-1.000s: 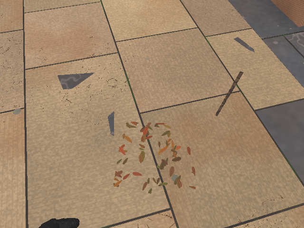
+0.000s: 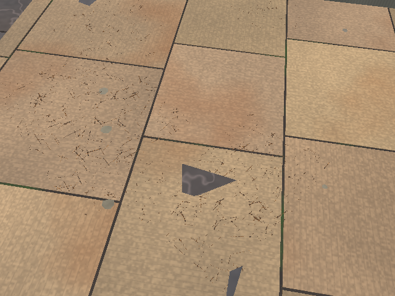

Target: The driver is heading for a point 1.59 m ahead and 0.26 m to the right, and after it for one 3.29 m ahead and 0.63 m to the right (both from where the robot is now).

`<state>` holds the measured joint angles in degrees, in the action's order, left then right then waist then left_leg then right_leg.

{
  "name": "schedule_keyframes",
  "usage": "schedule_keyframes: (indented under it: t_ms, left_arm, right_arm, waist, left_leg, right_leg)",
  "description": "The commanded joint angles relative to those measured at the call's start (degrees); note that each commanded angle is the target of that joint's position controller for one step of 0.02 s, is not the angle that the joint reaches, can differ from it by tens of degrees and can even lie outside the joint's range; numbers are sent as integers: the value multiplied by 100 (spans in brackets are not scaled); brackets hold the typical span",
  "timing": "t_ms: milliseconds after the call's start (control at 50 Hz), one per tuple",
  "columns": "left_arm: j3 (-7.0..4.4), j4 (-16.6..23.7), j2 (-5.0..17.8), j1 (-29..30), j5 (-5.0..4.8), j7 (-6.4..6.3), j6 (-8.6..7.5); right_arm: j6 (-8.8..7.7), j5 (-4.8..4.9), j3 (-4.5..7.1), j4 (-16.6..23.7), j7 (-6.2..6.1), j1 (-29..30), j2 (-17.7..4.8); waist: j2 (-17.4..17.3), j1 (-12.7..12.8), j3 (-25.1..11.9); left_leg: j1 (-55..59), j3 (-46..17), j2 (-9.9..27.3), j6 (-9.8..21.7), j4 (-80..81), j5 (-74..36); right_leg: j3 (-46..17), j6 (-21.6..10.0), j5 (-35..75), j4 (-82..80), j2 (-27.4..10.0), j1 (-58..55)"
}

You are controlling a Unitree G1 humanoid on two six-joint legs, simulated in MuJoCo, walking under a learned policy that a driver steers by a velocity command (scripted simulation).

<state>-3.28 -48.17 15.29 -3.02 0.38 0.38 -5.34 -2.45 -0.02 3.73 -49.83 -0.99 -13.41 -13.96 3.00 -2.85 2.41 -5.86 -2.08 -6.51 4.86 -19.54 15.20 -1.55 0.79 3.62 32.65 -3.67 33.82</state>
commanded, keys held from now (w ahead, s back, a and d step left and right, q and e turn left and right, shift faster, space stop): no key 1.00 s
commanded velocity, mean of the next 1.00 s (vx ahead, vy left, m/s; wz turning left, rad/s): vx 0.04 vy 0.00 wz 0.03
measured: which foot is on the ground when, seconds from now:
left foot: down 0.00-0.10, up 0.12-0.32, down 0.34-1.00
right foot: up 0.00-0.04, down 0.06-1.00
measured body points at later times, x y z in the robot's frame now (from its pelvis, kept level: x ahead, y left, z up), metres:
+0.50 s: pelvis +0.11 +0.00 -0.01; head +0.12 +0.01 +0.44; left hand +0.22 +0.25 -0.15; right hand +0.16 -0.26 -0.14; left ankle +0.08 +0.13 -0.74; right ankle +0.17 -0.12 -0.74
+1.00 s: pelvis +0.14 +0.01 -0.01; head +0.15 +0.02 +0.44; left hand +0.23 +0.27 -0.15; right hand +0.17 -0.24 -0.16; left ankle +0.08 +0.13 -0.74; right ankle +0.17 -0.12 -0.74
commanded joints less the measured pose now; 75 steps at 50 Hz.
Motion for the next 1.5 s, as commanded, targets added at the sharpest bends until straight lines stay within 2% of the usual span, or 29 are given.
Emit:
schedule_keyframes:
  t_ms: [20, 40, 60, 80, 100, 120, 140, 160, 180, 200, 240, 280, 320, 340, 360, 380, 400, 480, 640, 860, 1240, 1260, 1300, 1340, 1360, 1400, 1440, 1480, 1500]
  left_arm:
    - [-137, 267, 625, -8, 60, 62, -114]
    - [-161, 159, 675, -293, 96, 66, -144]
    - [-207, 68, 854, -573, 159, 44, -172]
    - [-236, 77, 1136, -727, 262, 21, -174]
    - [-145, 11, 833, -973, 270, -1, -83]
    - [-44, -84, 444, -1165, 127, 12, 16]
    - [-6, -75, 458, -954, 18, 27, 84]
    - [-4, -32, 505, -629, -1, 14, 149]
    - [14, 36, 506, -241, 17, 2, 202]
    - [4, 95, 543, 75, 60, -21, 252]
    - [-28, 83, 568, 276, 113, -57, 356]
    - [-23, -20, 545, 179, 36, -97, 393]
    - [33, -159, 395, -62, -29, -104, 392]
    - [58, -200, 346, -158, 13, -90, 386]
    - [36, -164, 326, -231, 43, -91, 395]
    - [42, -187, 335, -93, 91, -112, 392]
    - [33, -227, 322, -141, 73, -131, 386]
    - [17, -468, 340, -360, 18, -154, 373]
    - [-4, -740, 364, -374, -34, -165, 456]
    - [-16, -1032, 418, -349, -53, -234, 563]
    - [0, -1390, 327, -485, -45, -282, 604]
    - [16, -1452, 262, -585, -45, -283, 610]
    - [-7, -1446, 277, -545, -88, -284, 602]
    - [7, -1224, 211, -174, -108, -230, 461]
    - [24, -1137, 149, -67, -144, -180, 363]
    - [12, -1057, 159, -71, -218, -84, 194]
    - [-9, -1098, 159, -339, -258, -7, 65]
    - [-132, -1581, 223, -1446, -213, 9, 54]
    - [-233, -1752, 452, -2177, -178, 3, 58]
  right_arm:
    - [-3, -13, 139, 130, -39, -75, -768]
    - [12, 8, 120, 124, -46, 23, -743]
    - [5, -15, 111, 120, -46, -63, -730]
    - [-38, -107, 75, 140, -28, -444, -611]
    - [-53, -48, -10, -70, -25, -1070, -371]
    - [12, 27, 30, -67, 13, -790, -637]
    - [121, 95, 99, 31, 19, -455, -874]
    - [261, 127, 112, 45, -22, -216, -808]
    - [396, 98, 115, 34, -61, -130, -740]
    - [493, 77, 112, 10, -103, -139, -676]
    - [523, 29, 48, -155, -142, -305, -430]
    - [471, -10, 53, -355, -116, -534, -375]
    - [456, -132, 61, -383, -75, -446, -455]
    - [447, -174, 78, -267, -96, -255, -684]
    - [421, -106, 109, -301, -109, -56, -885]
    - [348, -88, 57, -308, -98, 101, -663]
    - [265, -105, 20, -344, -97, 180, -551]
    - [61, -42, 9, -506, -84, -24, -567]
    - [113, -5, -37, -736, -87, -246, -514]
    - [158, -13, -91, -934, -73, -228, -425]
    - [150, -35, -191, -1175, -106, -486, -304]
    - [157, -25, -191, -1239, -113, -621, -288]
    - [184, 52, -89, -1199, -140, -664, -584]
    - [116, 117, 40, -1126, -149, -818, -935]
    - [47, 135, 80, -1101, -152, -818, -987]
    - [-88, 111, 62, -1048, -126, -773, -787]
    - [-120, 188, 67, -960, -83, -546, -743]
    - [-97, 182, 59, -867, -34, -352, -759]
    - [-134, 155, 17, -777, -22, -182, -657]
  waist:
    - [-816, 153, -588]
    - [-773, 347, -642]
    - [-564, 438, -832]
    - [-15, 238, -1357]
    - [755, 256, -2083]
    - [986, 487, -2245]
    - [502, 472, -1862]
    - [207, 385, -1399]
    - [111, 269, -962]
    - [301, 140, -737]
    - [608, 61, -631]
    - [521, -43, -852]
    - [284, -12, -763]
    - [-45, 131, -532]
    - [-682, 440, -287]
    - [-802, 397, -146]
    - [-867, 440, -113]
    - [-591, 363, -250]
    - [-348, 260, -416]
    - [-375, 277, -334]
    - [-342, 303, -49]
    - [-398, 291, -156]
    - [-759, 220, 165]
    - [-1277, 41, 677]
    - [-1337, 25, 902]
    - [-1248, 91, 1042]
    - [-1056, 326, 871]
    - [-854, 765, 349]
    - [-267, 1079, 61]
  left_leg:
    - [232, -651, 1557, 484, -361, -3819]
    - [266, -644, 1466, 374, -717, -3847]
    - [140, -534, 1160, 153, -1224, -3704]
    - [-558, -424, 740, -103, -2032, -2461]
    - [-1370, -361, 422, -465, -3245, -177]
    - [-1797, -386, 325, -649, -3989, 2413]
    - [-2053, -544, 514, -681, -4326, 2614]
    - [-2226, -452, 680, -724, -4419, 2348]
    - [-2101, -373, 834, -746, -4062, 2100]
    - [-1800, -296, 942, -755, -3480, 1809]
    - [-996, 14, 824, -744, -2439, 1206]
    - [-317, 223, 713, -631, -1482, 20]
    - [13, 149, 793, -421, -825, -480]
    - [-207, -326, 1213, -233, -442, -169]
    - [-1182, -439, 1251, -36, -299, 1117]
    - [-1733, -429, 1165, -88, -62, 1695]
    - [-1873, -406, 1153, -215, 32, 1581]
    - [-1290, -229, 1045, -388, -303, 51]
    - [-827, -87, 972, -316, -581, -1187]
    - [-707, 6, 921, -319, -516, -1436]
    - [-880, 97, 842, -357, -181, -495]
    - [-836, 101, 823, -316, -87, 143]
    - [-1001, -337, 1047, 21, 245, 2146]
    - [-974, -1617, 2006, 582, 919, 3391]
    - [-972, -2103, 2411, 823, 1097, 3329]
    - [-459, -2180, 2612, 894, 989, 2459]
    - [-462, -1491, 2274, 600, 649, 1704]
    - [-1404, -686, 1651, 325, -121, 672]
    - [-1900, -133, 1244, 81, -1448, -307]
  right_leg:
    - [97, -216, -85, -355, 192, -825]
    - [158, -328, 164, -709, 253, -1182]
    - [17, -479, 1762, -908, 89, -1883]
    - [-594, -899, 3880, -401, -600, -3150]
    - [-1493, -1847, 4666, -230, -1526, -4242]
    - [-2129, -2173, 4042, -596, -1860, -4250]
    - [-2174, -1995, 2398, -853, -1746, -3759]
    - [-2065, -1785, 907, -1119, -1596, -3190]
    - [-1813, -1571, -169, -1433, -1416, -2436]
    - [-1569, -1337, -1035, -1682, -1186, -1892]
    - [-1013, -1114, -1550, -1869, -755, -1248]
    - [-721, -1008, -1947, -1753, -613, -1202]
    - [-556, -614, -2972, -1680, -424, -1023]
    - [-408, -357, -3256, -1443, -255, -954]
    - [-9, -157, -2854, -1297, 104, -1470]
    - [84, -70, -2323, -1002, 164, -2038]
    - [101, -107, -1939, -830, 163, -2285]
    - [76, -283, -869, -619, 115, -2272]
    - [99, -253, -22, -399, 110, -2405]
    - [85, -208, 1, -382, 96, -2511]
    - [73, -137, -551, -628, 126, -2490]
    - [188, -135, -1152, -571, 229, -2511]
    - [573, -140, -2887, -15, 584, -1949]
    - [650, -209, -2986, 989, 529, -964]
    - [443, -304, -2848, 1379, 280, -595]
    - [192, -465, -3204, 1630, -29, 70]
    - [349, -563, -2999, 548, -15, -601]
    - [855, -424, -1850, -225, 569, -2795]
    - [70, -566, -1962, -592, 153, -3632]
Velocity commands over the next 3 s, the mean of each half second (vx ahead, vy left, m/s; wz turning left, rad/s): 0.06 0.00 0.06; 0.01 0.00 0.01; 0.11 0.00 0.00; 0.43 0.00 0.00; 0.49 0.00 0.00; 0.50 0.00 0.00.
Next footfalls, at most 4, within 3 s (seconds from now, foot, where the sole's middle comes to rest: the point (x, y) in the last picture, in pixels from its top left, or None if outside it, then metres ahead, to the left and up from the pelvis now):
0.06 right None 0.21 -0.12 -0.78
0.34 left None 0.12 0.13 -0.78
2.00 left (160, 252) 0.61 0.11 -0.78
2.54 right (221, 175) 0.92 -0.14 -0.78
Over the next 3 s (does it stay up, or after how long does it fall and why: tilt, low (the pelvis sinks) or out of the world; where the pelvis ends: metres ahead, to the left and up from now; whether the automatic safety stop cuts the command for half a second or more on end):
stays up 0.99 -0.04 0.00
